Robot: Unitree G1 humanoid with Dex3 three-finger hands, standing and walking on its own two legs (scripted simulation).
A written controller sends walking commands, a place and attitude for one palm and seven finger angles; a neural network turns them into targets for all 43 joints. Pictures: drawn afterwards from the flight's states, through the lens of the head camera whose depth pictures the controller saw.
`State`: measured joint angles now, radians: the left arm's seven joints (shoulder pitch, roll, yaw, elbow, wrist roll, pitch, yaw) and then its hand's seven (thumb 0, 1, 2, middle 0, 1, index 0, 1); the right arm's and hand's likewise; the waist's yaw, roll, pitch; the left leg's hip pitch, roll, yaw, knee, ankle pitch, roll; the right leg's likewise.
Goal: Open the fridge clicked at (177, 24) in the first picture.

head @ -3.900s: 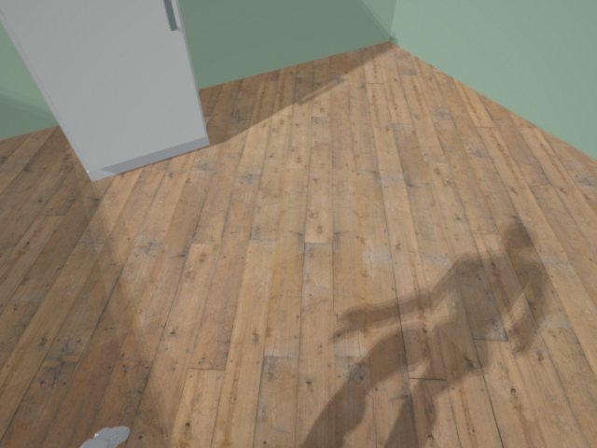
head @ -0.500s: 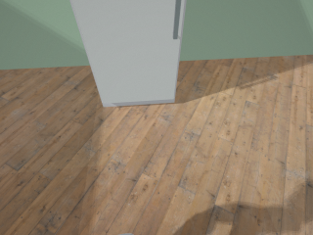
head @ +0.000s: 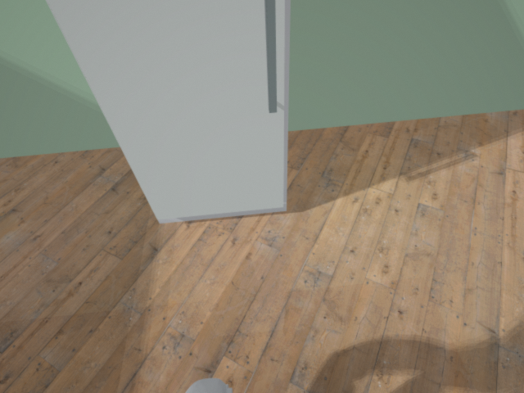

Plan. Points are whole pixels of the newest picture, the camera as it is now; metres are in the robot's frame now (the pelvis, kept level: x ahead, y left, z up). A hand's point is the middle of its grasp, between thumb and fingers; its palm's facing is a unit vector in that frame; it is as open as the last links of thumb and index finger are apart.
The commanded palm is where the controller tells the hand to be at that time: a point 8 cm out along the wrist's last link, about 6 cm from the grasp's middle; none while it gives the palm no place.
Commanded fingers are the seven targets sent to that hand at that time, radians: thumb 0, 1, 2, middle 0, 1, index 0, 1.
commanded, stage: walk to a spot facing it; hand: right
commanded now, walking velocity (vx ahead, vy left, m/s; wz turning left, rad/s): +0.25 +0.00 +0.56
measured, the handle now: (270, 44) +0.94 +0.01 +0.08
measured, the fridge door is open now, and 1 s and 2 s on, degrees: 0 0 0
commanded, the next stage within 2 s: take the last steps up to it in 0.08 s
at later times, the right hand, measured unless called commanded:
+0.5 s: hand (327, 312) +0.30 -0.11 -0.17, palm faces -0.11 +0.97 -0.21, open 7.3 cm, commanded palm none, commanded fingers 0.00 -0.90 -0.90 0.20 0.30 0.20 0.30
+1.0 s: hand (348, 286) +0.36 -0.16 -0.17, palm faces -0.08 +0.98 -0.16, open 7.4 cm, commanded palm none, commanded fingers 0.00 -0.90 -0.90 0.20 0.30 0.20 0.30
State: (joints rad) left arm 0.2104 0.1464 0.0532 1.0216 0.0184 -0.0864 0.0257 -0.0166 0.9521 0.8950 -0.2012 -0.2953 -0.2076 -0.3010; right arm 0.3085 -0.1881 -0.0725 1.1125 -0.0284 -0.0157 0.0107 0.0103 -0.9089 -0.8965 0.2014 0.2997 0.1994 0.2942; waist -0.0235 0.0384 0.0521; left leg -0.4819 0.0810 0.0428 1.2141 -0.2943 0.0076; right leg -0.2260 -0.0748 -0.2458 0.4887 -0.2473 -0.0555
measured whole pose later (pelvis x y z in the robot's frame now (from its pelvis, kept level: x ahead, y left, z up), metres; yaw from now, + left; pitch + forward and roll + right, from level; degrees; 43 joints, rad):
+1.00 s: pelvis +0.34 +0.02 +0.01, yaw +8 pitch +0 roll +1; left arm 0.31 0.14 0.03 1.08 0.02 -0.06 0.02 0.00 0.93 0.90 -0.20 -0.30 -0.20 -0.30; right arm 0.29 -0.18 -0.06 1.11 -0.03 -0.01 0.01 0.01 -0.91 -0.90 0.20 0.30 0.20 0.29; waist 0.00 0.03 0.02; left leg -0.48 0.10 0.07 1.01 -0.29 -0.02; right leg -0.15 -0.04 -0.19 0.38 -0.22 -0.04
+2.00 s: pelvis +0.40 +0.03 +0.00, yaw +8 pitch -1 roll +0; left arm 0.18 0.16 0.04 1.07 0.00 0.01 0.02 -0.01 0.93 0.90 -0.20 -0.30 -0.21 -0.30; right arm 0.29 -0.16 -0.02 1.13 -0.02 0.02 -0.04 0.01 -0.91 -0.90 0.20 0.30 0.20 0.29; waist -0.01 -0.01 0.03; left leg -0.14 0.06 0.02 0.45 -0.29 -0.03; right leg -0.25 0.01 -0.13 0.42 -0.16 -0.06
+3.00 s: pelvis +0.41 +0.04 -0.01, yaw +7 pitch +0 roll +0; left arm 0.28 0.17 0.00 1.05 0.01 -0.01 0.01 0.02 0.93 0.90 -0.20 -0.29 -0.20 -0.30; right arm 0.30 -0.16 0.00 1.04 -0.02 -0.03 -0.05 0.01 -0.91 -0.90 0.20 0.30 0.20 0.29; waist 0.00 0.00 0.00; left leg -0.17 0.03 0.04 0.52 -0.35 -0.02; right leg -0.31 0.00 -0.08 0.54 -0.23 -0.04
